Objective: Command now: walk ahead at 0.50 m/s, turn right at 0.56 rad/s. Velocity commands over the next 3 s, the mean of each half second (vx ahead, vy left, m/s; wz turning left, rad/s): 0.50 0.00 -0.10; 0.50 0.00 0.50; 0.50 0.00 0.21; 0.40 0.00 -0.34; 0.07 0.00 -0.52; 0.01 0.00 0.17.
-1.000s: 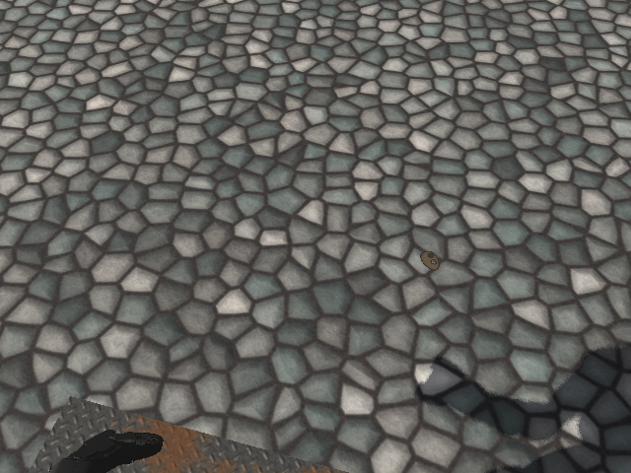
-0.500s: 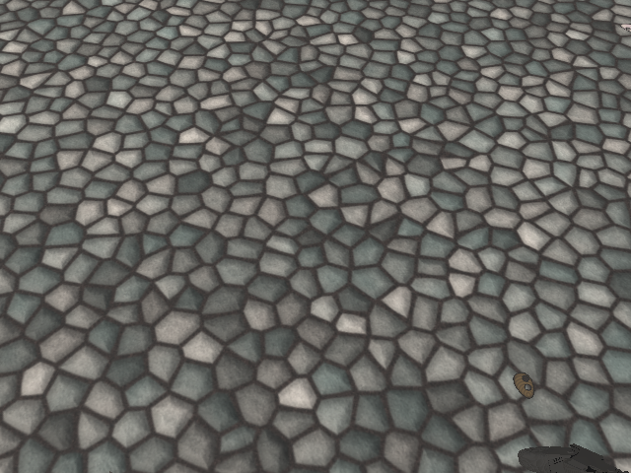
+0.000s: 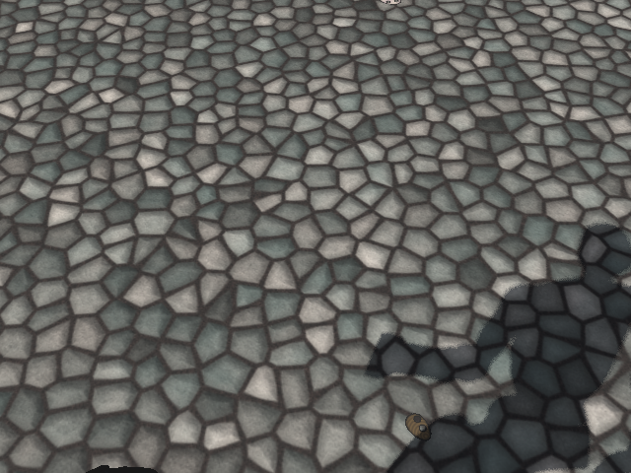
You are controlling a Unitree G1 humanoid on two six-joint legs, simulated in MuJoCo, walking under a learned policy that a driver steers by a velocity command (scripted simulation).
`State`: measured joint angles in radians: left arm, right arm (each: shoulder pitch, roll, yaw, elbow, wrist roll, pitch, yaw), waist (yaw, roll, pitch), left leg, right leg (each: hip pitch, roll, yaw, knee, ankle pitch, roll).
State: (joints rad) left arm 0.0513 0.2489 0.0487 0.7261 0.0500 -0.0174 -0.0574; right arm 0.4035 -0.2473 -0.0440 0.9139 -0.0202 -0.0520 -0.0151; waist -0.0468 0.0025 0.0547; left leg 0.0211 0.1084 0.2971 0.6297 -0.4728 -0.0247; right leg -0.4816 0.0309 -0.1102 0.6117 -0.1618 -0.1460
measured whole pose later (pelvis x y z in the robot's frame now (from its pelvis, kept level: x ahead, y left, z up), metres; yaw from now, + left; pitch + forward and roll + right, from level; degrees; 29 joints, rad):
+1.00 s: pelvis +0.56 +0.02 +0.02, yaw +16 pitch +2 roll +1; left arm 0.05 0.27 0.00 0.71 0.03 -0.04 -0.02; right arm 0.43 -0.28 -0.07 0.86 -0.01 -0.04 0.00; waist -0.09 -0.04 0.03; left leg -0.01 -0.15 -0.19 0.31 -0.32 0.11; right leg -0.61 -0.05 0.04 0.63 -0.05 0.04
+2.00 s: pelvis +1.02 +0.18 +0.02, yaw +9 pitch +0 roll +1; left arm 0.12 0.23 0.04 0.81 0.04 0.00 -0.05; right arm 0.33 -0.22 -0.04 0.92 -0.01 -0.07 -0.03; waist -0.03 -0.03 0.08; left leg -0.02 0.00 0.27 0.37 -0.35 0.03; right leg -0.54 -0.03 -0.09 0.66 -0.08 -0.06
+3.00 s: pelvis +1.08 +0.20 +0.03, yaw +3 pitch +1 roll -1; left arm 0.11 0.28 0.05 0.82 -0.01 0.02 0.05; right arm 0.24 -0.30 -0.09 0.86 -0.01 0.05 -0.01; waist -0.03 0.03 0.06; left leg -0.27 -0.10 -0.21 0.44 -0.17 0.02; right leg -0.23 0.07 0.06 0.54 -0.38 0.00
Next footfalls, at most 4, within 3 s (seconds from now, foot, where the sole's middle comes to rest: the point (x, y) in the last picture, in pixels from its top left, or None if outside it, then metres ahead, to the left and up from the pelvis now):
0.56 left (290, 464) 0.47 0.07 -0.75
1.08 right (333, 317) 0.80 -0.04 -0.75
1.58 left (214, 269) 0.96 0.25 -0.75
2.06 right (264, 193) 1.20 0.13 -0.75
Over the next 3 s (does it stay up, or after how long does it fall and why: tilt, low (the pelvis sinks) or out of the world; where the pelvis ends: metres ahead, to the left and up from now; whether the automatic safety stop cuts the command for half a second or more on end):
stays up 1.08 0.20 0.03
